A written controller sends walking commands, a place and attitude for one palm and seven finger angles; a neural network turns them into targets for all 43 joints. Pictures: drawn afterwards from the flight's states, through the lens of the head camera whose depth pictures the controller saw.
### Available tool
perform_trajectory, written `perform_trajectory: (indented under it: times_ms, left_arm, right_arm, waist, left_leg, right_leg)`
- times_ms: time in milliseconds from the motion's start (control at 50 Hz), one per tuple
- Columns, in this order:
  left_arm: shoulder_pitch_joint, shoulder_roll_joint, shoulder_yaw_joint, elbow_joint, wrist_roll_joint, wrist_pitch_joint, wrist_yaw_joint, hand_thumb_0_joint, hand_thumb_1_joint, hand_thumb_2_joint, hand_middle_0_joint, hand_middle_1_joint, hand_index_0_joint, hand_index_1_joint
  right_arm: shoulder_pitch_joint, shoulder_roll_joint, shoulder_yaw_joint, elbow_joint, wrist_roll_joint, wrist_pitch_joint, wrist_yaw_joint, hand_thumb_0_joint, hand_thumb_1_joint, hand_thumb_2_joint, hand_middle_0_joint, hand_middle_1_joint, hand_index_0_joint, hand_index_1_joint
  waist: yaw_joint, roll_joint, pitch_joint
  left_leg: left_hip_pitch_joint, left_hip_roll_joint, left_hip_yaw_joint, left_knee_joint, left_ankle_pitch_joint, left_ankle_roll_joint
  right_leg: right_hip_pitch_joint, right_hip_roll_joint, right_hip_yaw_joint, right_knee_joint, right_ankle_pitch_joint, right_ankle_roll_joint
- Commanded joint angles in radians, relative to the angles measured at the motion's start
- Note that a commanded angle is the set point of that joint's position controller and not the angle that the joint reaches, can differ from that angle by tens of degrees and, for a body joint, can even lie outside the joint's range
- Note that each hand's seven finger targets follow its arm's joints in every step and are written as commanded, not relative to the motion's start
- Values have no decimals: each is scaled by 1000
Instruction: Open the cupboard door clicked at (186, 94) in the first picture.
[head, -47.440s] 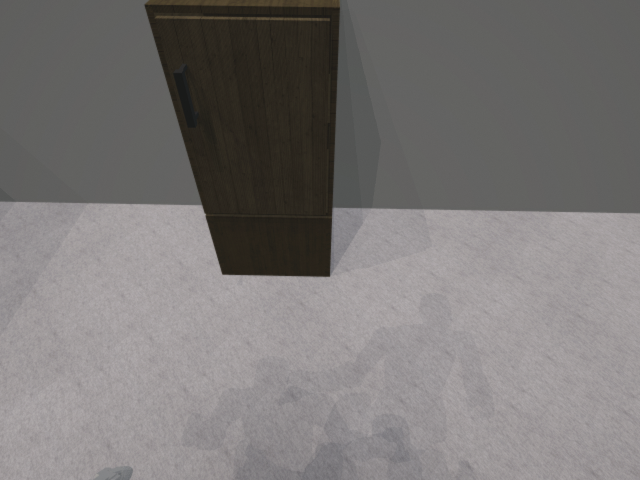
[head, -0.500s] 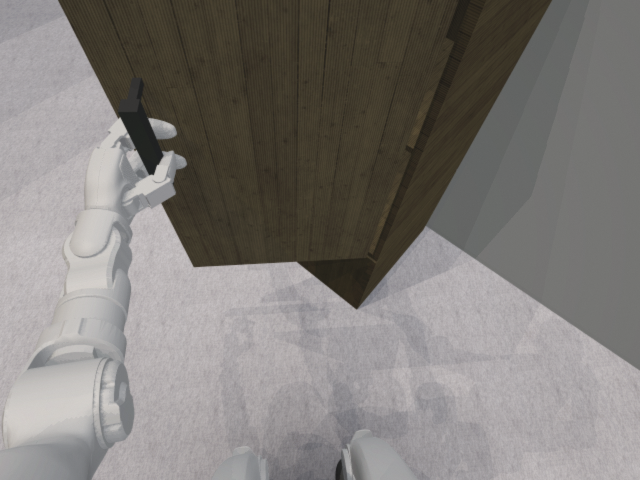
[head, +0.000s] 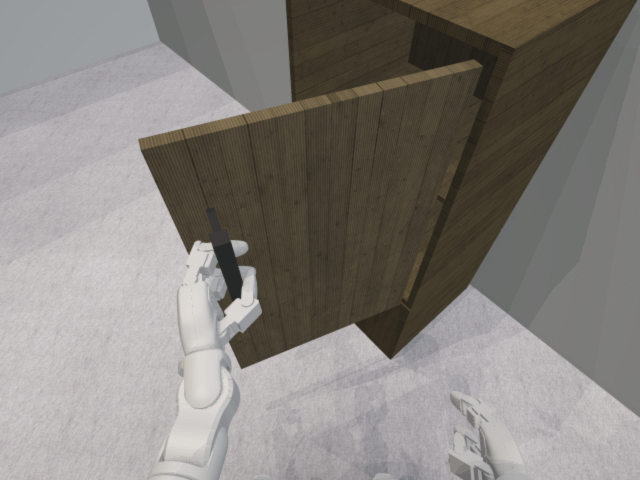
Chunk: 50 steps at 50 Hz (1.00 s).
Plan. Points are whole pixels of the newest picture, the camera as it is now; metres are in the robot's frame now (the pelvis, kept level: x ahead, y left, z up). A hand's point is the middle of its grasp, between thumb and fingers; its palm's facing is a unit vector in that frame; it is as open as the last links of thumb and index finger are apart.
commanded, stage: pull the door open along its arc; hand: left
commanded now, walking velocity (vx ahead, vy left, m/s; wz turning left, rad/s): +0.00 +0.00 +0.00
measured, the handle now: (227, 260) +0.37 +0.14 +0.07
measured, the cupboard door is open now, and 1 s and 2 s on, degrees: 73 86 88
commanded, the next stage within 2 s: open thumb and fingers to let go in 0.28 s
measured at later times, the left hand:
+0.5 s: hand (295, 349) +0.26 +0.04 +0.06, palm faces +0.30 -0.95 -0.01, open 6.1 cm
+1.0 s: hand (284, 348) +0.26 +0.05 +0.06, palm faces +0.27 -0.96 -0.01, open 13.7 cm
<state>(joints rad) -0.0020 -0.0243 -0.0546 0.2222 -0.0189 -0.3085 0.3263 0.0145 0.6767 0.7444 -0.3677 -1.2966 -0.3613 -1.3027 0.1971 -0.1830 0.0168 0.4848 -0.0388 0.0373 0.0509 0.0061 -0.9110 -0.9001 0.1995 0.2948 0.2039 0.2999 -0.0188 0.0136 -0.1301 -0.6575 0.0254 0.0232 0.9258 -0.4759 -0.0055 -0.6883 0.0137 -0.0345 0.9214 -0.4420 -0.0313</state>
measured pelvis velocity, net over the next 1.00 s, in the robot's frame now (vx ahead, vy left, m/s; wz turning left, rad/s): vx -0.02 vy -0.01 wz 0.04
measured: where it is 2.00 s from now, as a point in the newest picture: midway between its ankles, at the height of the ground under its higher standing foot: outside the picture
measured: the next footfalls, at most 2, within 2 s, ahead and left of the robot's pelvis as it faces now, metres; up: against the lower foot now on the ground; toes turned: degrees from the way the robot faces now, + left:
none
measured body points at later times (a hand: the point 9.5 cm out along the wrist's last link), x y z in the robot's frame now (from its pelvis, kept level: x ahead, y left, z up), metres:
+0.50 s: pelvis +0.00 -0.03 +0.00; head +0.03 -0.05 +0.45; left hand +0.24 +0.09 +0.06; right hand +0.18 -0.25 -0.10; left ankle -0.01 +0.12 -0.69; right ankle +0.01 -0.10 -0.69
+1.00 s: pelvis -0.02 -0.01 +0.00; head +0.01 -0.03 +0.44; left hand +0.24 +0.10 +0.06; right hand +0.17 -0.22 -0.10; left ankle -0.01 +0.12 -0.69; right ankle +0.01 -0.10 -0.69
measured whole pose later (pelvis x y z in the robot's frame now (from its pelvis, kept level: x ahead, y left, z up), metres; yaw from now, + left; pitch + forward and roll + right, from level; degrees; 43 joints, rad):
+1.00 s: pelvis -0.02 -0.01 +0.00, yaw +2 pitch +9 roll +0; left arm 0.16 -0.07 -0.29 0.08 0.09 -0.25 0.50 -0.01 -0.41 0.34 -0.30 -1.09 -0.30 -1.09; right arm 0.21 -0.19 0.01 0.53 -0.06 -0.03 0.02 0.01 -0.91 -0.90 0.20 0.30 0.20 0.30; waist -0.01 0.04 -0.11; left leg -0.65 0.01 -0.02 0.96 -0.47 -0.02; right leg -0.66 0.00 -0.08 0.96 -0.45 -0.05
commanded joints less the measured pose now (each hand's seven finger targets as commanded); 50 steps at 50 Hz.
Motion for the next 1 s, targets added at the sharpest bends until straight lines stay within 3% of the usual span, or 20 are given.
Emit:
perform_trajectory:
  times_ms: [0, 80, 200, 280, 340, 360, 400, 460, 540, 760, 800, 900, 940, 980]
  left_arm:
    - [-59, 67, 70, -270, 36, -48, 130, 0, 900, 900, -400, -1350, -400, -1350]
    - [32, 13, -24, -319, 67, -32, 122, 0, 900, 900, -400, -1350, -400, -1350]
    - [195, -67, -131, -423, 51, -29, 105, 0, 900, 900, -400, -1350, -400, -1350]
    - [291, -118, -216, -488, 88, -37, 127, 0, 900, 900, -400, -1350, -400, -1350]
    - [193, -91, -215, -471, 143, -46, 157, 0, 900, 900, -400, -1350, -400, -1350]
    - [103, -76, -199, -456, 143, -53, 170, 0, 900, 900, -400, -1350, -400, -1350]
    - [118, -79, -174, -417, 124, -60, 176, 0, 760, 840, -390, -1335, -390, -1335]
    - [138, -69, -156, -408, 99, -56, 171, 0, 550, 750, -375, -1313, -375, -1313]
    - [96, -73, -177, -416, 107, -46, 156, 0, 270, 630, -355, -1283, -355, -1283]
    - [41, -111, -218, -388, 112, -34, 156, 0, -500, 300, -300, -1200, -300, -1200]
    - [12, -111, -216, -390, 111, -29, 163, 0, -500, 300, -300, -1200, -300, -1200]
    - [-25, -142, -241, -376, 122, -13, 185, 0, -500, 300, -258, -950, -258, -950]
    - [-4, -137, -232, -355, 121, -2, 190, 0, -500, 300, -242, -850, -242, -850]
    - [-52, -150, -245, -357, 125, 4, 197, 0, -500, 300, -225, -750, -225, -750]
  right_arm:
    - [-2, -107, -43, -113, -6, -28, -18, 0, -900, -900, 200, 300, 200, 300]
    - [-12, -100, -43, -122, -9, -30, -25, 0, -900, -900, 200, 300, 200, 300]
    - [-38, -87, -37, -142, -5, -54, -30, 0, -900, -900, 200, 300, 200, 300]
    - [-43, -79, -39, -145, -10, -84, -22, 0, -900, -900, 200, 300, 200, 300]
    - [-47, -79, -38, -126, -21, -103, -28, 0, -900, -900, 200, 300, 200, 300]
    - [-51, -80, -36, -111, -23, -108, -32, 0, -900, -900, 200, 300, 200, 300]
    - [-65, -75, -37, -103, -21, -119, -37, 0, -900, -900, 200, 300, 200, 300]
    - [-69, -74, -38, -105, -17, -122, -43, 0, -900, -900, 200, 300, 200, 300]
    - [-63, -79, -40, -103, -16, -118, -46, 0, -900, -900, 200, 300, 200, 300]
    - [-76, -85, -35, -116, -16, -120, -39, 0, -900, -900, 200, 300, 200, 300]
    - [-77, -85, -33, -118, -17, -121, -39, 0, -900, -900, 200, 300, 200, 300]
    - [-80, -87, -33, -122, -16, -120, -36, 0, -900, -900, 200, 300, 200, 300]
    - [-78, -89, -32, -122, -14, -117, -36, 0, -900, -900, 200, 300, 200, 300]
    - [-81, -89, -32, -118, -13, -115, -35, 0, -900, -900, 200, 300, 200, 300]
  waist:
    - [31, -52, -236]
    - [21, -68, -221]
    - [14, -114, -190]
    - [7, -118, -180]
    - [-8, -101, -140]
    - [-24, -111, -133]
    - [-9, -125, -140]
    - [10, -133, -184]
    - [1, -125, -196]
    - [-1, -106, -161]
    - [1, -98, -160]
    - [0, -78, -165]
    - [7, -99, -149]
    - [-2, -75, -157]
  left_leg:
    - [69, -41, 4, -102, 292, 13]
    - [78, -41, 3, -104, 288, 15]
    - [86, -43, -9, -112, 266, 12]
    - [82, -45, -18, -95, 268, 10]
    - [55, -49, -27, -64, 225, 14]
    - [45, -50, -30, -51, 207, 14]
    - [31, -56, -30, -44, 175, 11]
    - [25, -59, -26, -50, 176, 9]
    - [44, -57, -26, -54, 203, 15]
    - [67, -50, -27, -68, 172, 21]
    - [65, -51, -28, -69, 163, 22]
    - [76, -47, -31, -75, 158, 22]
    - [70, -45, -38, -86, 156, 21]
    - [78, -43, -37, -86, 150, 21]
  right_leg:
    - [277, -17, 27, -143, 390, 9]
    - [305, -30, 45, -164, 436, 16]
    - [339, -48, 63, -192, 482, 31]
    - [325, -55, 71, -182, 506, 32]
    - [248, -57, 90, -185, 397, 27]
    - [221, -64, 99, -189, 362, 32]
    - [223, -70, 119, -211, 293, 35]
    - [270, -78, 132, -214, 314, 37]
    - [274, -78, 121, -205, 360, 36]
    - [187, -52, 57, -186, 212, 15]
    - [177, -49, 52, -185, 182, 14]
    - [147, -35, 22, -165, 154, 5]
    - [155, -30, 13, -168, 141, 1]
    - [136, -29, 7, -161, 129, 0]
